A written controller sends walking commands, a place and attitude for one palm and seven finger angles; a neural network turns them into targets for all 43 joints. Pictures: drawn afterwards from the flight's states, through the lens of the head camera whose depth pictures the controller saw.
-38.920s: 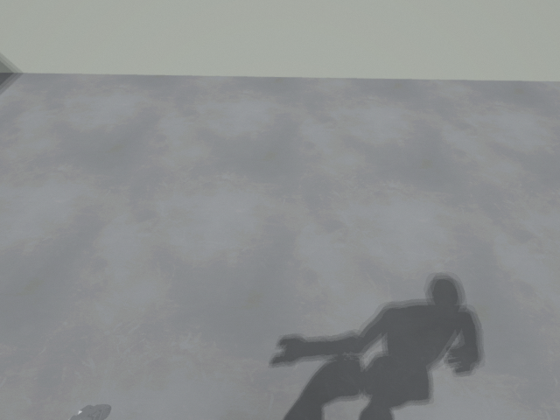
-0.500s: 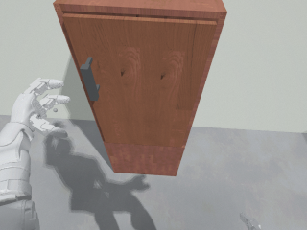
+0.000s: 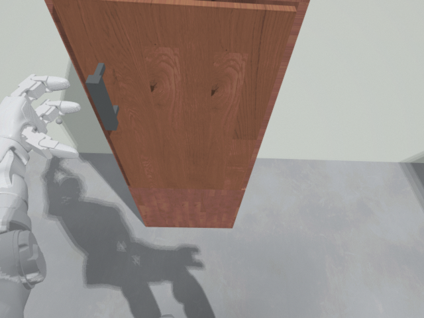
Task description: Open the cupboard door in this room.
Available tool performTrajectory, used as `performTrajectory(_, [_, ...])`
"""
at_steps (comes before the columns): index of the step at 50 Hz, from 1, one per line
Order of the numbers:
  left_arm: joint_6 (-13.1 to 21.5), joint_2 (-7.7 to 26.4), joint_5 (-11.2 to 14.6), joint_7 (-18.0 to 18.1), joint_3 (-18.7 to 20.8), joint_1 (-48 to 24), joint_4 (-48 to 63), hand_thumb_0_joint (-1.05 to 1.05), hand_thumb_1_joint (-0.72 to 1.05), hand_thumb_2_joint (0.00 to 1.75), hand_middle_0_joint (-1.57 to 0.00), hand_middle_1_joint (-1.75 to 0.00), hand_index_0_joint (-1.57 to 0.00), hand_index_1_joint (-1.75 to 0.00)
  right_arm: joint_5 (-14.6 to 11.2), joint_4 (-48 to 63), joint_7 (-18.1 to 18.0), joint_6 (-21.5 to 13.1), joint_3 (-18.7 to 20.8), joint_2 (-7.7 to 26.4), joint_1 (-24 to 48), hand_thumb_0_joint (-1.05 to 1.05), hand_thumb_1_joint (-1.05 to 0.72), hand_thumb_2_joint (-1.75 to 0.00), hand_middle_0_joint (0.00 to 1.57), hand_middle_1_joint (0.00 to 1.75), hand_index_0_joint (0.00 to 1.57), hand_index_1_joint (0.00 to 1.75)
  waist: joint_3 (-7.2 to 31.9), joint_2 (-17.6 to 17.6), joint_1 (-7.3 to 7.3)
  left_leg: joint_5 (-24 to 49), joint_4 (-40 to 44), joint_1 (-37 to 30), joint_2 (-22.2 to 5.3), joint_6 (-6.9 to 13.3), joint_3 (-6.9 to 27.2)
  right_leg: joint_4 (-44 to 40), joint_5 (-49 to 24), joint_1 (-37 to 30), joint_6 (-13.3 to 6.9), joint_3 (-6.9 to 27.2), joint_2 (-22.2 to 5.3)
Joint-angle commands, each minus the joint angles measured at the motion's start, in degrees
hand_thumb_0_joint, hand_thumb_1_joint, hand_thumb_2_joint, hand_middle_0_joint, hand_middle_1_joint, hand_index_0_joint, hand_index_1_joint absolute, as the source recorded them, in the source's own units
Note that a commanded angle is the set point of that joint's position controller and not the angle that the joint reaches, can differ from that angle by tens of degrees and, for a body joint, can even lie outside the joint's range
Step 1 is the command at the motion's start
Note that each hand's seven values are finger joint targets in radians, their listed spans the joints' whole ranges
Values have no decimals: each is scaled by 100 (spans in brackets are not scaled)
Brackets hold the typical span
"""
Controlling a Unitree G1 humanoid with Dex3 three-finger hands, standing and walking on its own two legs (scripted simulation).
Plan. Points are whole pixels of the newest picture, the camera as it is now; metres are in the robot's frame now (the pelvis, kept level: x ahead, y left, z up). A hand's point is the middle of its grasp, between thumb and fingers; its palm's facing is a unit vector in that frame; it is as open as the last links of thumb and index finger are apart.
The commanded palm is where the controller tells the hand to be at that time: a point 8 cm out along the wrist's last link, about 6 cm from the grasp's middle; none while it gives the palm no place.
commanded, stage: move the hooked fingers beside the handle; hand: left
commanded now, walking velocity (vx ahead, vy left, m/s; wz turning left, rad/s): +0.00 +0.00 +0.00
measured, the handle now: (106, 97) +0.51 +0.21 +0.11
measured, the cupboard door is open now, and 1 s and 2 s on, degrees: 0 0 0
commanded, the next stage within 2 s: slide the fingers in behind the handle in 1.12 s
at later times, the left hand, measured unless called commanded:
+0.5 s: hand (65, 105) +0.48 +0.27 +0.11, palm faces -0.03 -1.00 +0.00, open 14.0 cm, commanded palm +0.46 +0.32 +0.11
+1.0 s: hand (66, 110) +0.47 +0.27 +0.11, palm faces -0.02 -1.00 +0.01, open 14.0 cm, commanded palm +0.45 +0.32 +0.11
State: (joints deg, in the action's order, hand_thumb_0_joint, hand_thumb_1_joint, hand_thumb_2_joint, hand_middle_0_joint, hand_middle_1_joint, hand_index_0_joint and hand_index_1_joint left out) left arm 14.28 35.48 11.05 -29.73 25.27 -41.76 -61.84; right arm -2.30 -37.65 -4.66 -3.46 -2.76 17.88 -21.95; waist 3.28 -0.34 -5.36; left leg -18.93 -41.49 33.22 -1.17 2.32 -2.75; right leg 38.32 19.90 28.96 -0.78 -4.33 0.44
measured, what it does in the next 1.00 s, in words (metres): stands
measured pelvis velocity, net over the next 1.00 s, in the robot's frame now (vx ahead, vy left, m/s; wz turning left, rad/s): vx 0.01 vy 0.00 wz -0.01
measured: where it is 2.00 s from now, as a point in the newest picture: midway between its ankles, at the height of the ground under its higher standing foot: outside the picture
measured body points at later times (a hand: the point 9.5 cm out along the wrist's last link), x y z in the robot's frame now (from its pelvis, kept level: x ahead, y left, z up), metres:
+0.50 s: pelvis +0.01 +0.00 -0.01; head +0.10 +0.02 +0.43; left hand +0.48 +0.33 +0.12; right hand +0.01 -0.28 -0.11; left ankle +0.01 +0.09 -0.72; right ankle -0.01 -0.11 -0.72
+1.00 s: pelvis +0.01 +0.00 -0.01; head +0.09 +0.02 +0.44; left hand +0.46 +0.32 +0.12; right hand +0.05 -0.27 -0.11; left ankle +0.01 +0.09 -0.72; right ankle -0.01 -0.11 -0.72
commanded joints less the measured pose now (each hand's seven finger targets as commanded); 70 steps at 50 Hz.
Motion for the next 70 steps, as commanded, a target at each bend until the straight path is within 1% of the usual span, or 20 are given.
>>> performTrajectory(1, [355, 1833, 151, -25, 319, -2462, 1002, 0, -50, 30, -30, -120, -30, -120, 10, 537, -59, -55, 407, 982, -445, 0, -90, -90, 20, 30, 20, 30, 1992, -539, -63, 1844, 332, -1710, 28, 3, 525, -355, -1672, -79, -51, 251, 141])
performTrajectory(4, [368, 1993, 76, 20, 331, -2761, 838, 0, -50, 30, -30, -120, -30, -120, 15, 523, -74, 30, 388, 1011, -513, 0, -90, -90, 20, 30, 20, 30, 1884, -574, -140, 1759, 286, -1534, 31, 29, 509, -319, -1597, 35, -57, 262, 152])
performTrajectory(9, [474, 2384, -18, 37, 570, -2964, 778, 0, -50, 30, -30, -120, -30, -120, 39, 492, -65, 141, 412, 1038, -682, 0, -90, -90, 20, 30, 20, 30, 2294, -799, -137, 2085, 149, -1713, 1, 2, 541, -218, -1754, 54, -63, 273, 181])
performTrajectory(12, [436, 2237, -56, -13, 382, -3173, 599, 0, -50, 30, -30, -120, -30, -120, 41, 461, -51, 205, 404, 1042, -722, 0, -90, -90, 20, 30, 20, 30, 2170, -747, -254, 1965, 126, -1645, -19, 9, 555, -235, -1661, 250, -27, 265, 191])
performTrajectory(15, [391, 2480, -90, -36, 520, -3204, 362, 0, -50, 30, -30, -120, -30, -120, 45, 460, -55, 287, 389, 1071, -800, 0, -90, -90, 20, 30, 20, 30, 2190, -761, -231, 2076, 73, -1522, -3, 24, 547, -193, -1780, 219, -35, 275, 201])
performTrajectory(17, [384, 2338, -133, -49, 415, -3103, 397, 0, -50, 30, -30, -120, -30, -120, 60, 483, -27, 328, 405, 1045, -844, 0, -90, -90, 20, 30, 20, 30, 2316, -883, -224, 2196, 31, -1672, -16, 0, 555, -177, -1777, 317, -34, 257, 206])
performTrajectory(19, [397, 2415, -36, -91, 558, -2861, 345, 0, -50, 30, -30, -120, -30, -120, 65, 539, -23, 382, 405, 1067, -871, 0, -90, -90, 20, 30, 20, 30, 2396, -566, -180, 2315, -2, -1546, -19, 32, 518, -130, -1957, 123, -42, 250, 233])
performTrajectory(22, [359, 2308, -63, -142, 444, -2846, 386, 0, -50, 30, -30, -120, -30, -120, 60, 578, 8, 453, 407, 1046, -855, 0, -90, -90, 20, 30, 20, 30, 2306, -822, -169, 2257, 3, -1540, -19, 13, 513, -127, -1880, 264, -30, 239, 226])
performTrajectory(24, [378, 2426, -9, -120, 580, -2843, 440, 0, -50, 30, -30, -120, -30, -120, 61, 612, 0, 491, 417, 1065, -870, 0, -90, -90, 20, 30, 20, 30, 2293, -599, -165, 2338, -23, -1499, -25, 44, 514, -107, -1949, 209, -38, 238, 249])
performTrajectory(26, [460, 2535, -35, -103, 659, -2957, 861, 0, -50, 30, -30, -120, -30, -120, 65, 629, 15, 516, 446, 1045, -869, 0, -90, -90, 20, 30, 20, 30, 2663, -978, -109, 2584, -42, -1795, -33, -4, 547, -66, -2040, 181, -36, 245, 236])
performTrajectory(29, [507, 2143, 48, -58, 458, -2938, 999, 0, -50, 30, -30, -120, -30, -120, 73, 605, 36, 530, 457, 1002, -851, 0, -90, -90, 20, 30, 20, 30, 2564, -977, -182, 2911, -86, -2072, -88, -21, 613, -81, -1988, 425, -54, 188, 275])
performTrajectory(36, [382, 2232, -22, 48, 494, -2818, 891, 0, -50, 30, -30, -120, -30, -120, 47, 610, 39, 563, 432, 1002, -766, 0, -90, -90, 20, 30, 20, 30, 2343, -968, -143, 2645, -29, -1847, -63, -33, 612, -95, -1926, 363, -51, 188, 247])
performTrajectory(38, [403, 1928, -6, 72, 300, -2831, 953, 0, -50, 30, -30, -120, -30, -120, 52, 630, 54, 534, 445, 975, -731, 0, -90, -90, 20, 30, 20, 30, 2310, -924, -180, 2508, -20, -1935, -76, -33, 619, -128, -1793, 464, -43, 180, 253])
performTrajectory(41, [449, 1929, 63, 87, 359, -2812, 983, 0, -50, 30, -30, -120, -30, -120, 50, 634, 55, 528, 439, 975, -706, 0, -90, -90, 20, 30, 20, 30, 2462, -858, -149, 2663, -36, -2005, -75, -44, 641, -99, -1907, 348, -53, 182, 256])
performTrajectory(45, [404, 1876, 23, 98, 256, -2839, 827, 0, -50, 30, -30, -120, -30, -120, 33, 646, 37, 537, 406, 974, -638, 0, -90, -90, 20, 30, 20, 30, 2232, -809, -169, 2456, -12, -1807, -56, -32, 622, -96, -1819, 394, -53, 176, 241])
performTrajectory(53, [465, 2168, 2, 50, 394, -2931, 603, 0, -50, 30, -30, -120, -30, -120, 0, 680, -3, 514, 368, 994, -573, 0, -90, -90, 20, 30, 20, 30, 2093, -649, -218, 1839, -16, -1396, -8, 18, 530, -124, -1682, 251, -34, 258, 219])
performTrajectory(55, [529, 2296, 22, -4, 451, -3129, 716, 0, -50, 30, -30, -120, -30, -120, 7, 655, -35, 506, 376, 1019, -600, 0, -90, -90, 20, 30, 20, 30, 2307, -748, -220, 1907, -43, -1496, -6, 13, 558, -83, -1714, 228, -43, 268, 224])
performTrajectory(60, [539, 1965, 72, -74, 180, -3212, 719, 0, -50, 30, -30, -120, -30, -120, 15, 575, -55, 466, 372, 1003, -626, 0, -90, -90, 20, 30, 20, 30, 2322, -985, -268, 1984, -58, -1724, -26, -23, 631, -94, -1567, 488, -66, 225, 229])
performTrajectory(63, [438, 1644, 87, -26, -13, -3163, 647, 0, -50, 30, -30, -120, -30, -120, 31, 523, -35, 442, 395, 1002, -667, 0, -90, -90, 20, 30, 20, 30, 2208, -869, -311, 1825, -15, -1766, -53, -24, 682, -133, -1342, 686, -63, 177, 234])
performTrajectory(70, [425, 1776, 17, 310, 179, -3041, 960, 0, -50, 30, -30, -120, -30, -120, 44, 610, 21, 446, 394, 962, -665, 0, -90, -90, 20, 30, 20, 30, 2399, -851, -161, 2049, 11, -1701, -37, -32, 639, -71, -1580, 384, -64, 187, 228])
